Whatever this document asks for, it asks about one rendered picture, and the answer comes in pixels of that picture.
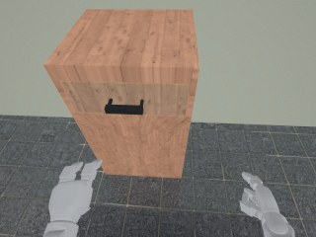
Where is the robot right hand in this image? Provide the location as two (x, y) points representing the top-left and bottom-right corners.
(240, 172), (280, 220)

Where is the cabinet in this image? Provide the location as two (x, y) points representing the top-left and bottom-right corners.
(43, 9), (199, 179)

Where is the robot left forearm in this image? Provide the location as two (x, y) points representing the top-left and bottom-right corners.
(42, 220), (79, 237)

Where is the robot right forearm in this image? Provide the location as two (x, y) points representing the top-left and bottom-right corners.
(261, 211), (295, 237)

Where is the robot left hand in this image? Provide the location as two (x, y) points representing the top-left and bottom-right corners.
(48, 159), (103, 223)

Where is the drawer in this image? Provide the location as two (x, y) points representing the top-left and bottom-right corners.
(59, 80), (190, 117)

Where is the handle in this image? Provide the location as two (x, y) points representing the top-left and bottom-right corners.
(104, 98), (144, 116)

